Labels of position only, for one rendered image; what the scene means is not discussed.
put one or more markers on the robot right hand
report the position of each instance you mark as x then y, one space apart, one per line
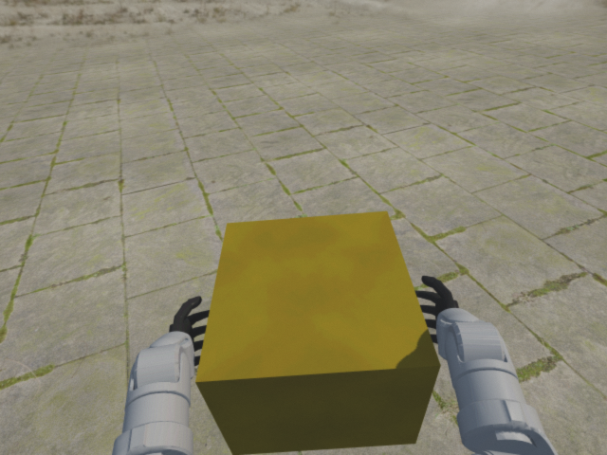
443 300

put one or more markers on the carton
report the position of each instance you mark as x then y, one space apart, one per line
315 337

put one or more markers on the robot right forearm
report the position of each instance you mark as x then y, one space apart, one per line
493 412

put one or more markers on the robot left forearm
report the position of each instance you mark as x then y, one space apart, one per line
156 419

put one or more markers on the robot left hand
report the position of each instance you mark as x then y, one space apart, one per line
184 323

